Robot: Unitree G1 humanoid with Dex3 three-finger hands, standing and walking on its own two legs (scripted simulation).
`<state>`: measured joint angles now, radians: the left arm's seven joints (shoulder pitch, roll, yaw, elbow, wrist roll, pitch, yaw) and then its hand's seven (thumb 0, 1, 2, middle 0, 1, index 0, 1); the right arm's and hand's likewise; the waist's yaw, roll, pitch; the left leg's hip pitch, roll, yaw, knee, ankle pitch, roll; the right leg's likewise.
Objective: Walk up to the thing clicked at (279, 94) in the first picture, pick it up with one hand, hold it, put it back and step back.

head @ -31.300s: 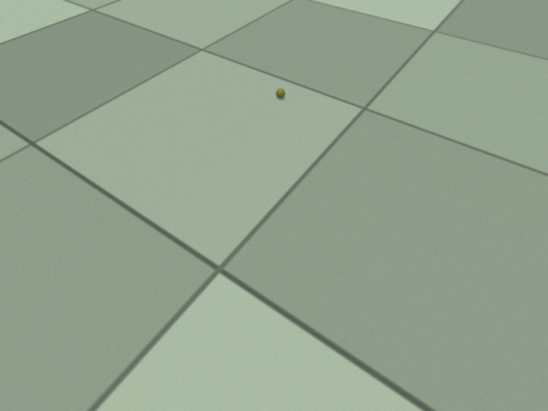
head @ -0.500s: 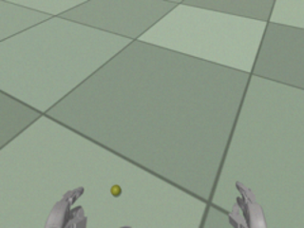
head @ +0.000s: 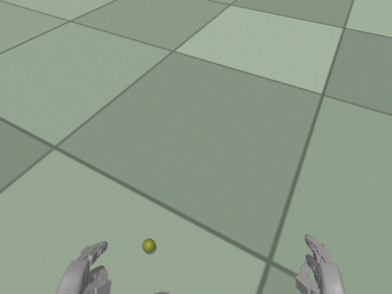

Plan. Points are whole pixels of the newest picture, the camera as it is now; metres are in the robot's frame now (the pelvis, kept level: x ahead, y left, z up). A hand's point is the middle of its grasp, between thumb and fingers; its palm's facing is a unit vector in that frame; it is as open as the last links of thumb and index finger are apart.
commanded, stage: home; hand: left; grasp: from above
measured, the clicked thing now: (148, 245) +0.44 +0.23 -0.68
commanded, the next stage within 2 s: stand in 0.34 s
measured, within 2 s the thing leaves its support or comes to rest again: neither
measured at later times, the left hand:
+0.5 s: hand (108, 282) +0.17 +0.19 -0.06, palm faces +0.01 -0.96 -0.28, open 7.4 cm
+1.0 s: hand out of the picture +0.06 +0.24 -0.10, palm faces +0.03 -0.95 -0.31, open 7.4 cm
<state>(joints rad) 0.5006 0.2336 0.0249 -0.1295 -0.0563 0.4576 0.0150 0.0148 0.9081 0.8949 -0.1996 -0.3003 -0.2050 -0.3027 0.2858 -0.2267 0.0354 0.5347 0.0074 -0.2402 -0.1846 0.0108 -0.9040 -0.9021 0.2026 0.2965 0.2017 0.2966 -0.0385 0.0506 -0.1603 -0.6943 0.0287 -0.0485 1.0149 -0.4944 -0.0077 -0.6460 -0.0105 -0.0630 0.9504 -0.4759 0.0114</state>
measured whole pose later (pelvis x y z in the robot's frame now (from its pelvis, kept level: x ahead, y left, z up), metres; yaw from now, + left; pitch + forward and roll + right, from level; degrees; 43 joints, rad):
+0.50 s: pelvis +0.00 +0.00 +0.01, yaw +0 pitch +7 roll -1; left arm 0.37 0.25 0.00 0.11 0.01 0.27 0.03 0.01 0.91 0.89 -0.20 -0.30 -0.21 -0.30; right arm 0.22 -0.24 0.02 0.63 -0.07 -0.17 -0.13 0.01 -0.90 -0.90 0.20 0.30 0.20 0.30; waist 0.00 0.02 -0.07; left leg -0.60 0.02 -0.03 0.97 -0.48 -0.01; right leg -0.58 -0.02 -0.04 0.94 -0.47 0.00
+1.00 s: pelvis +0.00 +0.01 +0.06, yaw +0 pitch -2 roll +0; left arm 0.20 0.27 0.03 1.00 0.03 0.02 0.03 0.01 0.91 0.89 -0.20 -0.30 -0.21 -0.30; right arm 0.18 -0.28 -0.03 1.02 -0.04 -0.01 -0.03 0.01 -0.91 -0.90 0.20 0.30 0.20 0.30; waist 0.02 0.00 0.05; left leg -0.20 -0.01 0.00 0.52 -0.28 0.02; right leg -0.19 -0.05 -0.02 0.51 -0.28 0.03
